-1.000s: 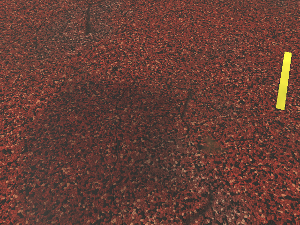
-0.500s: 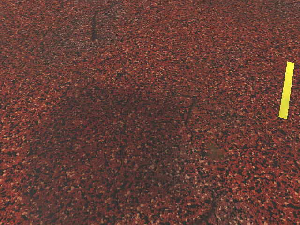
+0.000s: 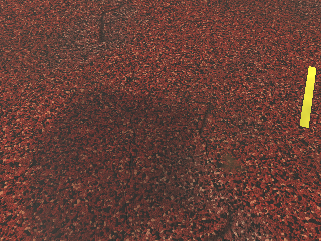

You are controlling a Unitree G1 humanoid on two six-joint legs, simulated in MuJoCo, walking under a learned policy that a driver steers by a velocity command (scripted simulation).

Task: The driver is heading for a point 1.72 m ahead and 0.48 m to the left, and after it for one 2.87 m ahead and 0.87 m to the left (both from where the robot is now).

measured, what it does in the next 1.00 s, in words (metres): walks ahead: left foot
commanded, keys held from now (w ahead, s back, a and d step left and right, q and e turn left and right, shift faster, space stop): no key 0.24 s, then w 0.76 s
